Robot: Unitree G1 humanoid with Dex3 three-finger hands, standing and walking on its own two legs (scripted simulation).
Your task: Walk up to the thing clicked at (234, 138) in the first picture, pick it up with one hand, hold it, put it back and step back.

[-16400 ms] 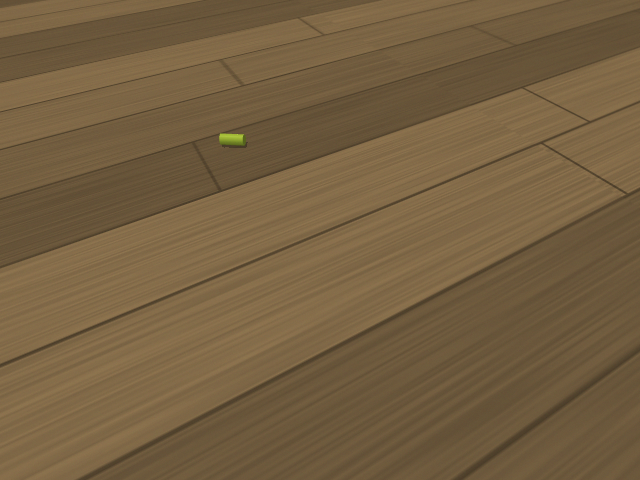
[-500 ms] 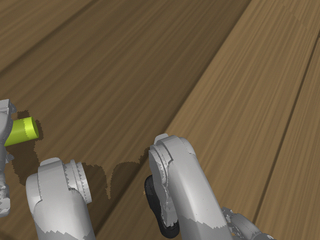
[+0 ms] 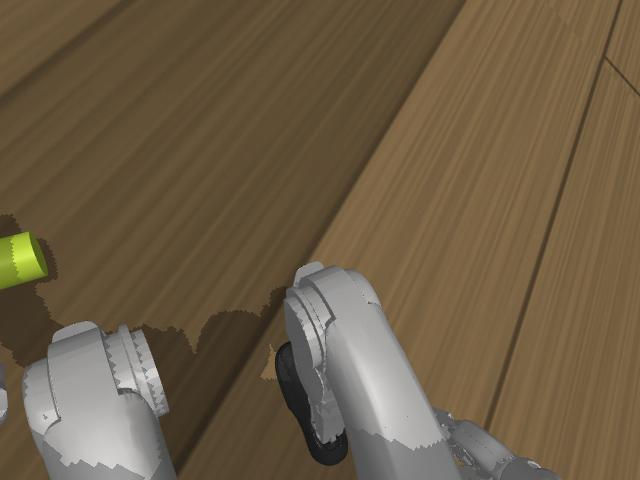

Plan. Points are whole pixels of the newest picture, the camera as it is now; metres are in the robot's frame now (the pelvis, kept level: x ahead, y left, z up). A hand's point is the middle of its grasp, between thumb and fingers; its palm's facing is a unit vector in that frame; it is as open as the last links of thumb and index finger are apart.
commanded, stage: close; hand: left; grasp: from above
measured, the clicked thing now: out of the picture +0.40 +0.31 -0.27
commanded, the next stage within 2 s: settle in 1.54 s
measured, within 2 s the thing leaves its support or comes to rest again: neither
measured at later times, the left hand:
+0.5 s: hand out of the picture +0.39 +0.31 -0.24, palm faces -0.42 -0.13 -0.90, open 9.4 cm
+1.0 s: hand out of the picture +0.39 +0.31 -0.24, palm faces -0.43 -0.15 -0.89, open 9.1 cm
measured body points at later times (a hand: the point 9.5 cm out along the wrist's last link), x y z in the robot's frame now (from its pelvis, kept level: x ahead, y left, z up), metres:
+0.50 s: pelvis +0.00 +0.00 +0.00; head +0.24 +0.13 +0.36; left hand +0.41 +0.31 -0.19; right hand +0.08 -0.26 -0.06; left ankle +0.06 +0.13 -0.26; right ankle +0.11 -0.12 -0.26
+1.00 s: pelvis -0.01 +0.00 +0.00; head +0.24 +0.12 +0.36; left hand +0.41 +0.31 -0.19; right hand +0.08 -0.26 -0.07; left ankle +0.06 +0.13 -0.26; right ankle +0.11 -0.12 -0.26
